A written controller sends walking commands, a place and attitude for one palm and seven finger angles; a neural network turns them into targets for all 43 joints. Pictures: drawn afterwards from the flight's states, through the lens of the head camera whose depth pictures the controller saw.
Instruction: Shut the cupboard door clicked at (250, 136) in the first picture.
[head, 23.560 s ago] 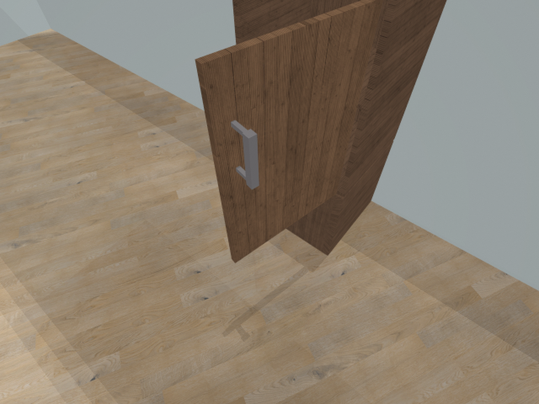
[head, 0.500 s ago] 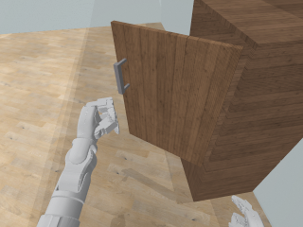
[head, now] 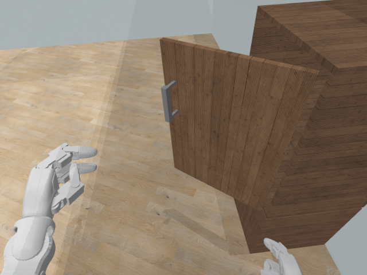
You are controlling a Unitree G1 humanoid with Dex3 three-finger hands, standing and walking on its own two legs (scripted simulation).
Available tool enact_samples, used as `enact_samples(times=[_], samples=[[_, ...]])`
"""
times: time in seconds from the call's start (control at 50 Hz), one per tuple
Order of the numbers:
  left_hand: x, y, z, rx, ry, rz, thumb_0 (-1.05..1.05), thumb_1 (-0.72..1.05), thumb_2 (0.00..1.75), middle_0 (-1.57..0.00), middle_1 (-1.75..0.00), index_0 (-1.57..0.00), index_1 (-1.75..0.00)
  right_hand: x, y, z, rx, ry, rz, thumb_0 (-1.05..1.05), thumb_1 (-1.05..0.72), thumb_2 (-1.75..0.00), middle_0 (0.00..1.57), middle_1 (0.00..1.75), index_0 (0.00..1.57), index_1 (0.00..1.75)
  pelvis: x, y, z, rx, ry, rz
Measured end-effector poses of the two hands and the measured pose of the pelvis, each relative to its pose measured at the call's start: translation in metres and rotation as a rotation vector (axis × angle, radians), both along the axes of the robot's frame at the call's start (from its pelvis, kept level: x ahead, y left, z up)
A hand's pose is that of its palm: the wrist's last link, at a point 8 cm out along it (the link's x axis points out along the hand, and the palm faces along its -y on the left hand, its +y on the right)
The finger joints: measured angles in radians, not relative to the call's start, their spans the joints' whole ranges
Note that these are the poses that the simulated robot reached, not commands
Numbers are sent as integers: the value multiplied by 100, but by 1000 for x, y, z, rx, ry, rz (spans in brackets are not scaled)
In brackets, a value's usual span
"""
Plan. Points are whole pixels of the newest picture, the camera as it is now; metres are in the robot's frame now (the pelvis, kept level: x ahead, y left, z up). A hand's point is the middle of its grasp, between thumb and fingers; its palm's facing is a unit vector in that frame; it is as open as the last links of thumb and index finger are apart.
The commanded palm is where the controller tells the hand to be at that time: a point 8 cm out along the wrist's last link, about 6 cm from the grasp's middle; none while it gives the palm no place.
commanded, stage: draw the hand back to the body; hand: left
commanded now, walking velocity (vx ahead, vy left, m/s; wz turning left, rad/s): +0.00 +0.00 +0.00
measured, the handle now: (170, 101) +0.62 +0.11 +0.06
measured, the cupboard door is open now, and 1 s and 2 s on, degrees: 51 51 51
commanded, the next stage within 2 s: step back with the hand held close in 0.56 s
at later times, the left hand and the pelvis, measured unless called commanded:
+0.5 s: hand (49, 204) +0.19 +0.25 +0.14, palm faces +0.42 -0.83 -0.37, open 7.3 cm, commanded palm +0.14 +0.29 +0.17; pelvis +0.00 -0.01 +0.00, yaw +0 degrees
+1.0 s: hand (54, 198) +0.20 +0.25 +0.15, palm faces +0.34 -0.80 -0.48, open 7.4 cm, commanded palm +0.14 +0.29 +0.17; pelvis +0.00 -0.01 -0.01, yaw -1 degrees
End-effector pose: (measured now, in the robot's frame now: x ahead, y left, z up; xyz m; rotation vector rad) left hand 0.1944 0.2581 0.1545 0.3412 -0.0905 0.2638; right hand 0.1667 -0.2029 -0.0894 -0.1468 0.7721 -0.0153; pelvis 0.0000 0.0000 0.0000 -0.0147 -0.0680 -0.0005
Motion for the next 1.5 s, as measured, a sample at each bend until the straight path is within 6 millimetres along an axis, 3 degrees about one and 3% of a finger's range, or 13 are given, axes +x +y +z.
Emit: enact_samples(times=[0.1, 0.22, 0.3, 0.46, 0.66, 0.9, 1.02, 1.12, 1.26, 1.5], samples=[[-21, 22, 2, 50, 26, 65, 1, 89, 90, -55, -67, -55, -68, -4, -10, 1, -24, 0, -25, 1, -90, -90, 20, 30, 20, 30, 3, 1, 0, -3, 1, -3], [-49, 47, 20, 133, -9, 169, 1, 89, 90, -39, -49, -39, -50, 2, -21, 7, -55, -39, -34, 1, -90, -90, 20, 30, 20, 30, 4, 1, -1, -6, -2, 1], [-57, 51, 24, 133, -38, 219, 1, 89, 90, -30, -40, -30, -40, 10, -22, 9, -60, -69, -18, 1, -90, -90, 20, 30, 20, 30, 2, 1, -1, -4, -6, 10], [-48, 34, 4, 54, -2, 185, 1, 89, 90, -22, -32, -23, -32, 16, -19, 15, -53, -95, -1, 1, -90, -90, 20, 30, 20, 30, 0, -5, 0, 0, -2, 11], [-44, 27, 25, 119, -50, 165, 1, 89, 90, -21, -30, -22, -30, 13, -24, 11, -32, -98, -15, 1, -90, -90, 20, 30, 20, 30, 4, -13, 0, 1, -7, 2], [-36, 27, 9, 156, 30, 135, 1, 89, 90, -21, -30, -21, -30, 2, -49, -1, -79, 7, -96, 1, -90, -90, 20, 30, 20, 30, 5, -12, -3, -4, 80, -3], [-33, 29, 16, 198, 3, 85, 1, 89, 90, -21, -30, -22, -30, -4, -53, 2, -105, 15, -142, 1, -90, -90, 20, 30, 20, 30, -1, -6, -6, 0, 92, -11], [-40, 40, 21, 224, -31, 80, 1, 89, 90, -21, -30, -22, -30, -11, -48, 10, -110, -11, -159, 1, -90, -90, 20, 30, 20, 30, -12, -1, -8, -4, 93, -20], [-64, 52, 11, 203, -50, 87, 1, 89, 90, -21, -30, -22, -30, -33, -36, 16, -138, -34, -139, 1, -90, -90, 20, 30, 20, 30, -33, 8, -10, -17, 92, -22], [-105, 68, 15, 251, -175, 116, 1, 89, 90, -21, -30, -22, -30, -80, -20, 4, -170, -15, -84, 1, -90, -90, 21, 30, 21, 30, -71, 17, -21, -35, 68, 1]])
